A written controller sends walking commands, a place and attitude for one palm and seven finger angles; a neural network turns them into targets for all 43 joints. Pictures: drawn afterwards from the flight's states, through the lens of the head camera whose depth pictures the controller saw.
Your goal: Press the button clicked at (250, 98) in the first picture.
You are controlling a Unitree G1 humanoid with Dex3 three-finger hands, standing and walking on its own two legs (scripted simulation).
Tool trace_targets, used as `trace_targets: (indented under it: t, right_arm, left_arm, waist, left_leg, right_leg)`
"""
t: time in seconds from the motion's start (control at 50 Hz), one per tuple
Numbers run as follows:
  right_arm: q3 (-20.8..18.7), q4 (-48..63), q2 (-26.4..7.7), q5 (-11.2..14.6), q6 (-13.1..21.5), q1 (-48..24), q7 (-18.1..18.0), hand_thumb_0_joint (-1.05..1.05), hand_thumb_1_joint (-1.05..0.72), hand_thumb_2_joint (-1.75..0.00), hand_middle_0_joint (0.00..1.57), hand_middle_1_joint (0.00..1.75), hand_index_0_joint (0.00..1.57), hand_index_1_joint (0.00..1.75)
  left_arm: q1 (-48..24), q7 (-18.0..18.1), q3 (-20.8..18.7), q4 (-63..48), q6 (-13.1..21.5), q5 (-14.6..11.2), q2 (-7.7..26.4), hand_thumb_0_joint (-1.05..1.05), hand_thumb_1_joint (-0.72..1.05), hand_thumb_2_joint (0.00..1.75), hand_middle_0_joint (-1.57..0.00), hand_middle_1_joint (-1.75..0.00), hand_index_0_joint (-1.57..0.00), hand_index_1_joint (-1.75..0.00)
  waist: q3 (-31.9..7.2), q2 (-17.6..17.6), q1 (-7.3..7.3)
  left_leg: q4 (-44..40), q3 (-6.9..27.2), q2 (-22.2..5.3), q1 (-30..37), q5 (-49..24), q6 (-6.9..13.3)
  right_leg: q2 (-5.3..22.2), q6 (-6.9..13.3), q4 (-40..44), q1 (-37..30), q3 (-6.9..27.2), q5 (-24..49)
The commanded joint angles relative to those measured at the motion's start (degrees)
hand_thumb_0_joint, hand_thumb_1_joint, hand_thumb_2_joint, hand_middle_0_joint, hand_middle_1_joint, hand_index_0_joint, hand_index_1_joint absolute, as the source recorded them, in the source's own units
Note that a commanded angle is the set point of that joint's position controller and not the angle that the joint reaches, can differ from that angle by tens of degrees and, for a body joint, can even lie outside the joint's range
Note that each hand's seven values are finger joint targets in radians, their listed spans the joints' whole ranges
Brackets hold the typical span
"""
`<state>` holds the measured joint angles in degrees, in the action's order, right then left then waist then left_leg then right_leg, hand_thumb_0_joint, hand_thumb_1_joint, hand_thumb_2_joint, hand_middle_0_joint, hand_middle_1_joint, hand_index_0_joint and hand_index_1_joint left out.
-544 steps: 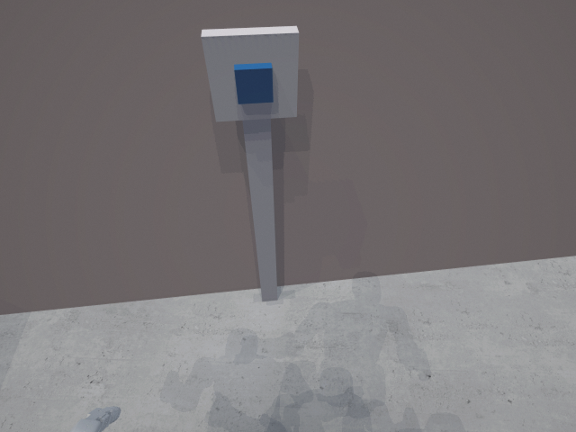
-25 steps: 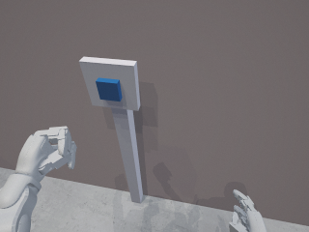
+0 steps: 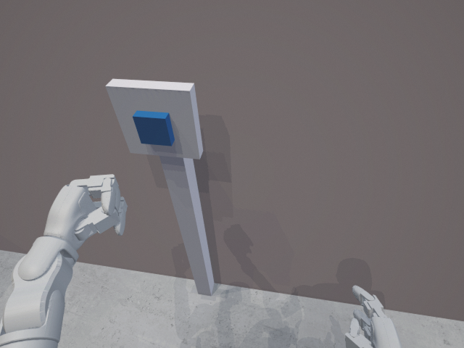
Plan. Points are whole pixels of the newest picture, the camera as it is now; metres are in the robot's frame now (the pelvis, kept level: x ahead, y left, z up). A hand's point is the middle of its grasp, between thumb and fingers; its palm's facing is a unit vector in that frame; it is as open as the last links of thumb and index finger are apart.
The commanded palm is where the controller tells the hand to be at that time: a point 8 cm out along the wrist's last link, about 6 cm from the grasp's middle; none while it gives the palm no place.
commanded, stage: aim a knuckle at the button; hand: left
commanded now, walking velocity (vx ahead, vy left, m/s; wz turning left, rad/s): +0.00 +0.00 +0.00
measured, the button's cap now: (155, 127) +0.48 +0.20 +0.15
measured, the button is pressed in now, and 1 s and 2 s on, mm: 0 0 0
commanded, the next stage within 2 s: press the button with the knuckle in 1.92 s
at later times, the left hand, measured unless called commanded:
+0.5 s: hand (136, 189) +0.33 +0.19 +0.13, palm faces -0.06 -1.00 -0.04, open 3.1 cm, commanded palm +0.31 +0.24 +0.13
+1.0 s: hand (158, 176) +0.38 +0.17 +0.12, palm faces -0.05 -1.00 -0.04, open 3.1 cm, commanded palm +0.34 +0.22 +0.12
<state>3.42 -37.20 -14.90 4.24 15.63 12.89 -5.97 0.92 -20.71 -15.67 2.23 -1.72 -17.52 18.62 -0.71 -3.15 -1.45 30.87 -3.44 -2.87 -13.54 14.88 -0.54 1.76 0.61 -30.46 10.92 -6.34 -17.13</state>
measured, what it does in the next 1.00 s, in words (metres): stands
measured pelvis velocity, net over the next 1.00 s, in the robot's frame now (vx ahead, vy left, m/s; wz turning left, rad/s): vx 0.01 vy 0.01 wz -0.03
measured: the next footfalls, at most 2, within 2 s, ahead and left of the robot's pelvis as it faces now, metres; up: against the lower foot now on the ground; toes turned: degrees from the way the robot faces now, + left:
none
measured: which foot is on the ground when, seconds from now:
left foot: down 0.00-1.00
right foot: down 0.00-1.00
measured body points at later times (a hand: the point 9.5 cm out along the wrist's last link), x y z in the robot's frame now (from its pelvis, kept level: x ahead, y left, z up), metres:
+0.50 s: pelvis +0.01 +0.02 +0.00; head +0.01 +0.00 +0.45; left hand +0.33 +0.25 +0.13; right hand +0.17 -0.22 -0.08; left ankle +0.02 +0.13 -0.73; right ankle -0.01 -0.11 -0.73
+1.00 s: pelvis +0.01 +0.01 +0.00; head +0.01 -0.01 +0.45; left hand +0.37 +0.23 +0.12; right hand +0.14 -0.25 -0.10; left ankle +0.02 +0.13 -0.73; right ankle -0.01 -0.11 -0.73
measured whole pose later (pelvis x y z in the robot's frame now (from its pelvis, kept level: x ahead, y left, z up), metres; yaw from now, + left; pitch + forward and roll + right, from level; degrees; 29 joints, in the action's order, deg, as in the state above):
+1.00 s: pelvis +0.01 +0.01 +0.00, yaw -2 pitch +1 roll +0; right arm 1.9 -37.6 -14.8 3.7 6.5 15.2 -3.7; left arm -18.6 -12.9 -12.5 25.7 3.6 -12.1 16.3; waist -1.6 -2.1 1.4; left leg 30.8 -5.2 -2.7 -16.5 15.4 -0.2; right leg 1.9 0.3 -31.4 15.1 -4.4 -17.5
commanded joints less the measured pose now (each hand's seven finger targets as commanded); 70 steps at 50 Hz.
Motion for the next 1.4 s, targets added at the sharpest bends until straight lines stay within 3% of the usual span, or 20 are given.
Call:
trace_targets:
  t: [0.0,0.06,0.14,0.2,0.28,0.38,0.54,0.68,0.78,0.8,0.84,0.9,0.98,1.0,1.08,1.12,1.18,1.28,1.34,1.38]
  right_arm:
    - [-2.7,9.1,-6.5,-0.4,3.0,-6.9,-0.3,0.0,-0.9,-0.9,0.2,0.3,0.2,0.3]
    - [-2.7,9.5,-6.3,-0.1,2.4,-7.0,-0.1,0.0,-0.9,-0.9,0.2,0.3,0.2,0.3]
    - [-3.0,10.3,-6.2,-0.2,2.1,-6.4,0.3,0.0,-0.9,-0.9,0.2,0.3,0.2,0.3]
    - [-3.2,9.4,-6.9,-0.4,1.4,-5.5,0.2,0.0,-0.9,-0.9,0.2,0.3,0.2,0.3]
    - [-3.1,9.6,-6.3,-0.5,1.2,-5.7,0.4,0.0,-0.9,-0.9,0.2,0.3,0.2,0.3]
    - [-3.3,8.4,-6.4,-0.5,0.2,-4.7,0.4,0.0,-0.9,-0.9,0.2,0.3,0.2,0.3]
    - [-3.5,8.3,-6.6,-0.7,-2.0,-4.1,1.1,0.0,-0.9,-0.9,0.2,0.3,0.2,0.3]
    - [-3.6,8.2,-6.3,-0.9,-3.4,-3.5,1.5,0.0,-0.9,-0.9,0.2,0.3,0.2,0.3]
    - [-3.8,7.7,-6.6,-0.7,-4.4,-2.9,1.8,0.0,-0.9,-0.9,0.2,0.3,0.2,0.3]
    - [-3.9,7.2,-7.0,-0.8,-4.9,-2.3,1.8,0.0,-0.9,-0.9,0.2,0.3,0.2,0.3]
    - [-3.9,7.1,-7.1,-0.5,-5.7,-2.2,1.6,0.0,-0.9,-0.9,0.2,0.3,0.2,0.3]
    - [-4.2,7.9,-7.2,-0.8,-6.2,-1.9,1.8,0.0,-0.9,-0.9,0.2,0.3,0.2,0.3]
    - [-4.2,8.9,-6.4,-0.9,-5.9,-2.4,2.2,0.0,-0.9,-0.9,0.2,0.3,0.2,0.3]
    - [-4.4,8.8,-6.5,-0.9,-5.9,-2.2,2.3,0.0,-0.9,-0.9,0.2,0.3,0.2,0.3]
    - [-4.5,8.5,-6.7,-0.6,-5.7,-2.4,2.2,0.0,-0.9,-0.9,0.2,0.3,0.2,0.3]
    - [-4.4,8.3,-7.1,-0.4,-6.2,-2.4,2.1,0.0,-0.9,-0.9,0.2,0.3,0.2,0.3]
    - [-4.1,8.2,-7.2,0.0,-6.9,-2.9,1.7,0.0,-0.9,-0.9,0.2,0.3,0.2,0.3]
    - [-4.0,8.8,-6.6,-0.3,-6.3,-3.4,1.3,0.0,-0.9,-0.9,0.2,0.3,0.2,0.3]
    - [-4.0,7.7,-6.9,-0.5,-6.1,-2.9,0.9,0.0,-0.9,-0.9,0.2,0.3,0.2,0.3]
    - [-3.7,7.4,-6.8,-0.4,-6.1,-3.2,0.9,0.0,-0.9,-0.9,0.2,0.3,0.2,0.3]
  left_arm:
    - [-16.0,1.7,-8.1,-7.7,4.6,-1.5,13.3,0.0,0.9,0.9,-1.3,-1.5,-1.3,-1.5]
    - [-18.8,2.0,-5.1,-6.2,4.1,-0.6,10.6,0.0,0.9,0.9,-1.3,-1.5,-1.3,-1.5]
    - [-19.0,2.5,-3.0,-7.3,4.1,0.3,9.2,0.0,0.9,0.9,-1.3,-1.5,-1.3,-1.5]
    - [-20.4,2.6,-4.4,-5.0,4.8,0.2,11.0,0.0,0.9,0.9,-1.3,-1.5,-1.3,-1.5]
    - [-24.1,3.3,-2.6,-7.0,6.2,0.6,8.9,0.0,0.9,0.9,-1.3,-1.5,-1.3,-1.5]
    - [-27.8,5.0,-1.0,-3.1,6.1,1.9,8.1,0.0,0.9,0.9,-1.3,-1.5,-1.3,-1.5]
    - [-30.9,6.6,0.3,0.8,5.8,2.8,6.9,0.0,0.9,0.9,-1.3,-1.5,-1.3,-1.5]
    - [-37.3,8.6,0.7,2.2,7.9,4.3,7.2,0.0,0.9,0.9,-1.3,-1.5,-1.3,-1.5]
    - [-37.6,8.4,1.7,7.2,8.7,4.1,6.0,0.0,0.9,0.9,-1.3,-1.5,-1.3,-1.5]
    - [-37.7,8.4,0.9,9.9,8.5,4.0,7.0,0.0,0.9,0.9,-1.3,-1.5,-1.3,-1.5]
    - [-39.7,8.1,1.1,12.6,8.2,4.1,7.1,0.0,0.9,0.9,-1.3,-1.5,-1.3,-1.5]
    - [-37.7,8.1,-1.3,12.2,9.0,4.3,9.6,0.0,0.9,0.9,-1.3,-1.5,-1.3,-1.5]
    - [-39.2,8.1,-1.2,6.7,12.0,4.2,9.4,0.0,0.9,0.9,-1.3,-1.5,-1.3,-1.5]
    - [-37.8,8.2,-1.2,6.7,12.6,4.2,9.5,0.0,0.9,0.9,-1.3,-1.5,-1.3,-1.5]
    - [-36.2,7.6,-0.1,8.0,12.3,3.4,7.6,0.0,0.9,0.9,-1.3,-1.5,-1.3,-1.5]
    - [-33.0,7.3,-1.3,11.9,10.9,3.2,8.6,0.0,0.9,0.9,-1.3,-1.5,-1.3,-1.5]
    - [-36.7,6.8,0.0,13.6,9.4,3.4,8.4,0.0,0.9,0.9,-1.3,-1.5,-1.3,-1.5]
    - [-43.5,7.2,1.2,7.4,12.0,3.4,8.3,0.0,0.9,0.9,-1.3,-1.5,-1.3,-1.5]
    - [-46.0,7.8,-2.0,9.6,13.5,3.2,11.9,0.0,0.9,0.9,-1.3,-1.5,-1.3,-1.5]
    - [-46.1,7.6,-1.6,12.0,13.6,3.2,11.1,0.0,0.9,0.9,-1.3,-1.5,-1.3,-1.5]
  waist:
    - [-8.1,4.4,-0.23]
    - [-7.2,0.6,0.16]
    - [-10.2,0.2,0.21]
    - [-9.5,4.8,0.72]
    - [-11.6,-0.4,0.93]
    - [-9.8,-0.3,1.78]
    - [-12.2,3.4,1.78]
    - [-14.9,0.2,1.92]
    - [-13.7,2.2,2.49]
    - [-12.9,5.9,2.62]
    - [-11.0,4.5,2.99]
    - [-14.5,4.4,1.72]
    - [-18.4,-0.4,1.37]
    - [-18.2,2.9,1.57]
    - [-15.5,2.7,1.9]
    - [-12.1,5.8,1.7]
    - [-8.1,4.5,2.77]
    - [-14.2,0.8,3.14]
    - [-15.2,3.9,3.55]
    - [-14.4,3.2,3.46]
  left_leg:
    - [-3.8,2.7,2.2,4.5,-7.3,2.2]
    - [-4.4,2.4,2.3,5.0,-7.2,2.0]
    - [-4.1,2.4,2.1,6.4,-9.9,2.1]
    - [-3.8,2.3,1.8,5.4,-10.1,2.3]
    - [-4.1,2.5,1.9,7.7,-11.4,1.9]
    - [-4.4,3.0,1.6,7.4,-10.2,1.6]
    - [-3.9,2.9,1.6,7.0,-13.0,1.6]
    - [-3.3,2.8,1.6,8.3,-15.2,1.4]
    - [-3.0,2.2,1.7,7.0,-13.8,1.6]
    - [-3.1,2.4,1.7,5.3,-12.3,1.8]
    - [-3.3,2.0,2.0,4.2,-10.6,1.8]
    - [-2.7,1.8,2.1,4.3,-12.2,2.0]
    - [-2.4,1.5,2.2,6.9,-15.2,1.9]
    - [-2.3,1.6,2.0,6.4,-15.7,2.1]
    - [-2.9,1.0,2.1,5.7,-13.8,2.1]
    - [-3.2,0.8,2.2,3.3,-11.4,2.3]
    - [-3.6,0.9,2.4,1.9,-7.2,2.3]
    - [-2.9,1.5,2.4,5.9,-7.7,2.4]
    - [-2.7,1.6,2.2,5.3,-7.0,2.5]
    - [-2.9,1.6,2.3,4.8,-6.4,2.4]
  right_leg:
    - [-1.1,-0.8,6.1,1.6,3.7,9.9]
    - [-1.0,-0.6,5.6,3.0,3.2,10.1]
    - [-1.1,-0.3,4.9,1.9,3.1,13.2]
    - [-1.5,-0.5,5.0,2.0,3.1,13.6]
    - [-1.5,-0.1,4.1,2.4,2.7,14.3]
    - [-1.7,0.1,4.3,4.2,2.5,12.5]
    - [-1.6,0.1,3.6,3.0,2.4,15.7]
    - [-1.6,0.5,2.8,2.6,2.8,17.2]
    - [-1.7,0.3,3.2,3.1,3.2,17.5]
    - [-1.8,0.2,3.4,2.9,3.1,16.3]
    - [-1.7,0.1,3.8,4.0,3.4,15.3]
    - [-1.6,0.3,3.2,1.8,3.9,17.1]
    - [-1.5,0.5,2.3,-0.3,4.1,20.7]
    - [-1.8,0.4,2.4,-0.6,3.9,20.9]
    - [-1.7,0.1,3.0,0.3,4.1,20.9]
    - [-1.6,-0.2,3.9,1.0,4.3,19.3]
    - [-1.4,-0.3,5.0,4.2,4.6,14.1]
    - [-1.5,0.0,4.4,3.7,4.8,12.9]
    - [-1.6,-0.3,4.5,2.7,5.3,12.5]
    - [-1.5,-0.3,4.4,3.1,5.1,12.1]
